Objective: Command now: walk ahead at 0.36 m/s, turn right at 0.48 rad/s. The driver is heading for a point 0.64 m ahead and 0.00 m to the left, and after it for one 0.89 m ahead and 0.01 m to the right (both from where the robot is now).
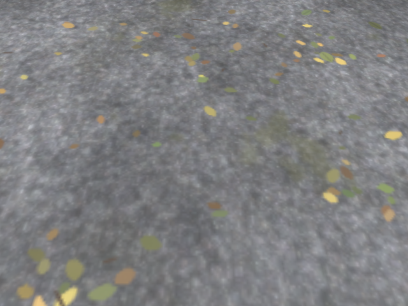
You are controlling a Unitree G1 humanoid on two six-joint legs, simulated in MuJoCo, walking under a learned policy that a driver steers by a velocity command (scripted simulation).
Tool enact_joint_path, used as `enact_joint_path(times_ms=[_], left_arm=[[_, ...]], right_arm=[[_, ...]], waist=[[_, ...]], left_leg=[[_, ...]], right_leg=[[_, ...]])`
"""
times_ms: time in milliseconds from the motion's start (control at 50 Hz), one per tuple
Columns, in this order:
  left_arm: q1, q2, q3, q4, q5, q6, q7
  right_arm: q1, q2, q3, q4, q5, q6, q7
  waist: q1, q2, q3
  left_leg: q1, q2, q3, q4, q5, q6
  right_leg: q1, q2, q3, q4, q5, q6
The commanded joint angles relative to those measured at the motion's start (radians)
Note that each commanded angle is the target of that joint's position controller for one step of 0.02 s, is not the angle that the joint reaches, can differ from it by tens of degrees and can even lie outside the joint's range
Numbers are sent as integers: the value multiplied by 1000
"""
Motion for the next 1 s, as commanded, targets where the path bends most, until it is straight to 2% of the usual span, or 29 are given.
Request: enact_joint_path(times_ms=[20,80,160,240,280,300,320,340,360,380,400,420,460,480,540,600,640,700,740,800,820,840,860,880,900,920,940,960,1000], left_arm=[[-55,65,15,-65,10,-18,-23],[-149,48,5,-103,9,-16,-37],[-251,25,-11,-153,11,-20,-57],[-336,1,-32,-205,13,-26,-67],[-262,0,-31,-183,17,-32,-48],[-149,21,-20,-147,17,-41,-34],[34,47,-6,-84,24,-55,-18],[207,128,19,-37,45,-64,2],[246,229,36,-34,41,-67,16],[233,213,39,-35,5,-64,23],[129,167,22,-20,2,-67,27],[64,91,3,-21,2,-77,22],[-3,17,-20,-16,-6,-96,24],[7,5,-24,-9,-6,-107,24],[45,20,-19,23,-13,-133,27],[83,-1,-24,46,-9,-137,32],[97,-7,-29,60,-10,-139,36],[140,15,-27,85,-13,-140,47],[171,31,-25,105,-11,-134,55],[169,71,-18,115,-6,-119,68],[158,88,-13,114,-2,-110,72],[150,103,-8,108,1,-99,72],[139,111,-6,99,-1,-92,67],[140,83,-13,70,-3,-94,59],[157,-10,-26,-5,-21,-103,35],[26,65,-18,-34,-8,-119,32],[-11,50,-24,-52,-19,-134,28],[13,49,-24,-38,-22,-140,30],[43,33,-27,-29,12,-103,31]], right_arm=[[-34,-110,-24,-58,4,-49,8],[67,-108,-27,-20,-3,-55,20],[97,-108,-26,0,-4,-58,28],[144,-114,-24,35,-4,-59,27],[161,-127,-20,69,0,-55,29],[159,-143,-21,82,4,-52,29],[144,-148,-18,87,18,-49,29],[127,-108,-3,55,28,-54,35],[202,29,24,8,50,-54,52],[83,-121,-21,16,35,-54,39],[37,-96,-24,-8,43,-59,43],[52,-71,-17,8,39,-62,45],[116,-33,-17,54,5,-28,51],[130,-17,-19,64,0,-14,58],[68,7,-25,43,1,5,76],[-48,12,-27,0,0,6,85],[-123,25,-20,-30,-1,0,92],[-235,42,-5,-75,-6,-3,104],[-279,36,-3,-99,-8,-3,108],[-234,8,-14,-99,-10,1,99],[-177,-7,-21,-86,-11,2,94],[-93,-29,-34,-65,-12,-1,89],[33,-60,-52,-26,-19,-9,81],[147,-152,-85,-5,-28,-10,64],[79,-245,-109,-33,-8,3,59],[86,-225,-107,-36,15,13,56],[30,-181,-95,-32,19,11,46],[-7,-126,-82,-27,17,6,44],[-62,-83,-65,-34,23,-14,38]], waist=[[-1,122,121],[-50,115,139],[-72,132,156],[-86,144,160],[-35,164,115],[28,165,48],[120,144,-54],[191,69,-182],[135,-193,-349],[184,-10,-309],[110,-35,-136],[69,-18,-47],[9,-55,17],[1,-58,19],[-14,-51,68],[-1,-53,108],[5,-42,124],[30,-34,137],[39,-27,139],[3,-53,76],[-26,-68,37],[-61,-70,-16],[-120,-41,-85],[-164,65,-168],[-69,309,-245],[-118,101,-209],[-81,50,-86],[-25,-22,1],[36,-18,28]], left_leg=[[54,259,-193,-214,-128,104],[120,264,-118,-195,10,107],[126,269,-11,-162,226,99],[114,290,61,-112,432,86],[95,297,84,-7,801,84],[89,293,93,130,980,80],[2,265,118,331,962,62],[-221,220,119,606,598,44],[-539,41,88,979,-307,4],[-554,35,-109,1056,-228,26],[-574,81,-107,1024,-131,35],[-543,118,-82,948,-76,36],[-453,140,-62,877,-35,21],[-429,134,-58,875,-23,18],[-520,137,-46,848,50,11],[-628,140,-29,767,160,2],[-633,131,-1,642,232,-1],[-590,112,69,460,286,13],[-575,94,102,386,264,36],[-469,13,157,348,131,93],[-404,-21,167,347,69,117],[-305,-49,161,322,19,144],[-126,-70,132,241,23,177],[90,98,-102,183,-75,238],[372,366,-695,62,-37,421],[340,362,-700,-18,-16,408],[217,350,-566,-35,36,367],[69,306,-472,-53,160,315],[-79,211,-332,-69,309,263]], right_leg=[[-267,-76,-8,148,57,18],[-335,-96,-24,106,87,30],[-304,-112,-88,-47,129,23],[-158,-97,-187,-242,80,-37],[39,-29,-225,-313,19,-93],[184,9,-231,-348,10,-121],[437,14,-217,-433,92,-148],[732,-184,-10,-468,-30,-185],[969,-553,519,-559,-27,-294],[829,-515,529,-614,58,-274],[676,-467,325,-634,137,-239],[553,-415,207,-675,215,-197],[411,-333,42,-733,247,-138],[383,-326,7,-752,268,-135],[378,-313,-85,-803,315,-127],[403,-299,-163,-822,359,-123],[411,-286,-217,-815,419,-119],[454,-302,-268,-808,521,-111],[529,-322,-291,-779,620,-104],[634,-338,-334,-610,1029,-84],[648,-342,-343,-503,1136,-84],[634,-347,-341,-351,1142,-89],[550,-334,-346,-133,1002,-80],[347,-284,-354,188,619,-52],[-114,-32,-246,572,-248,16],[-243,-72,-58,588,-182,3],[-258,-131,-42,511,-88,-6],[-194,-166,-50,397,-46,-5],[-67,-195,-46,282,-35,21]])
